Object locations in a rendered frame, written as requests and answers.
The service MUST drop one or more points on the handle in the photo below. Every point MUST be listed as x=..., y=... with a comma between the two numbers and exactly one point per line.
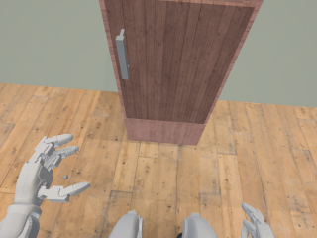
x=122, y=55

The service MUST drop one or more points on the left robot thigh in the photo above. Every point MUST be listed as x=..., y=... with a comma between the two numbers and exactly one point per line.
x=128, y=226

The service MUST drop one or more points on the left robot hand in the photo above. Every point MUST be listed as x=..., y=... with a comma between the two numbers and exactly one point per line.
x=39, y=169

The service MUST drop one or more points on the cupboard door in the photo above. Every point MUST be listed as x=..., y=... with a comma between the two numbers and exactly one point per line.
x=178, y=53

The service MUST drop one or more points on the robot left shin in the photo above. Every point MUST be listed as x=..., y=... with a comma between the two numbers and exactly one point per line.
x=132, y=212

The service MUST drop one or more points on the left robot forearm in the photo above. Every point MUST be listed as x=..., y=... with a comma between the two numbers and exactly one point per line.
x=21, y=221

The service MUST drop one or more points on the right robot hand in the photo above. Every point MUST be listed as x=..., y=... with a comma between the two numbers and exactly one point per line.
x=258, y=228

